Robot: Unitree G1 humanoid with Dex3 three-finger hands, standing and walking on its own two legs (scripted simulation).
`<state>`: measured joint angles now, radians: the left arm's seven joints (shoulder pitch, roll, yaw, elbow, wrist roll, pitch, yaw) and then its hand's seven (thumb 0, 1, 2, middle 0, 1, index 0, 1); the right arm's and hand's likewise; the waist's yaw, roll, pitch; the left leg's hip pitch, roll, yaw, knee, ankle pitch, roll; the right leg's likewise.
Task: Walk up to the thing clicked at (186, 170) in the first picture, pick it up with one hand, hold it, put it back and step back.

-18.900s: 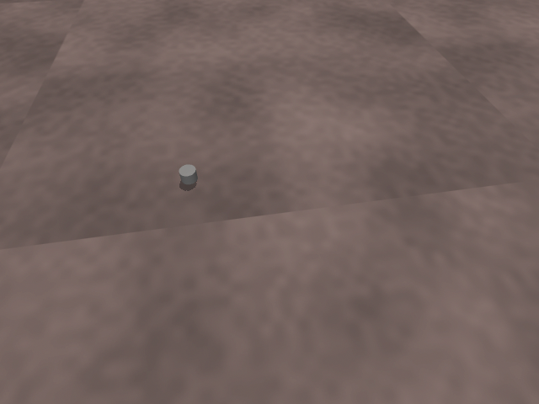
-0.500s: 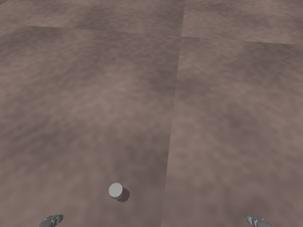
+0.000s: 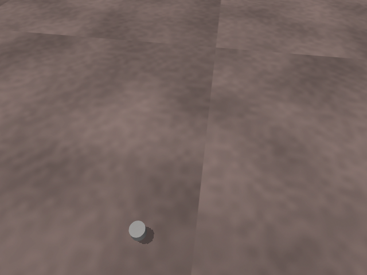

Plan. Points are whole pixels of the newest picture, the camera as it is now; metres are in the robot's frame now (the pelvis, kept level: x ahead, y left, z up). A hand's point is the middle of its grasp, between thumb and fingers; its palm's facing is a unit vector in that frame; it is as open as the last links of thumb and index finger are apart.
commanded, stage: walk up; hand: left
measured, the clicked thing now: (138, 230) +0.43 +0.24 -0.75
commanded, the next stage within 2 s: stand in 0.48 s
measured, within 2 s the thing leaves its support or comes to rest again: neither
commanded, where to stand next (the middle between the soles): +0.04 +0.02 m, yaw +0 degrees
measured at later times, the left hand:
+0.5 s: hand out of the picture +0.07 +0.26 -0.16, palm faces +0.01 -0.94 -0.34, open 7.3 cm
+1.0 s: hand out of the picture +0.08 +0.25 -0.15, palm faces -0.03 -0.93 -0.35, open 7.3 cm
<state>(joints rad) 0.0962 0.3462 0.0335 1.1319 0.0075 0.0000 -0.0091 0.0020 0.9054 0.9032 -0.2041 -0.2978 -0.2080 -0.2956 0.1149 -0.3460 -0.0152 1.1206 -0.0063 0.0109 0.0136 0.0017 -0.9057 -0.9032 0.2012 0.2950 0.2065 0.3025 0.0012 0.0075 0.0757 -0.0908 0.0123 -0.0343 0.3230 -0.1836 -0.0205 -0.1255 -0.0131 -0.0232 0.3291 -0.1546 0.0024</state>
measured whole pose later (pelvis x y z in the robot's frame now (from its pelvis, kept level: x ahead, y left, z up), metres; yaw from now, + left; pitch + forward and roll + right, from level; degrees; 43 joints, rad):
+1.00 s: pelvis +0.01 +0.00 +0.00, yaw +0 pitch -2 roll +0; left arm 0.12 0.35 0.00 1.13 0.01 -0.02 0.00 0.00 0.91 0.90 -0.20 -0.30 -0.21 -0.30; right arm 0.13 -0.36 0.00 1.12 -0.01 -0.01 0.01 0.00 -0.91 -0.90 0.20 0.30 0.21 0.30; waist 0.00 0.01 0.05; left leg -0.09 0.01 -0.04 0.30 -0.19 -0.02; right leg -0.13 -0.01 -0.03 0.33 -0.17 0.00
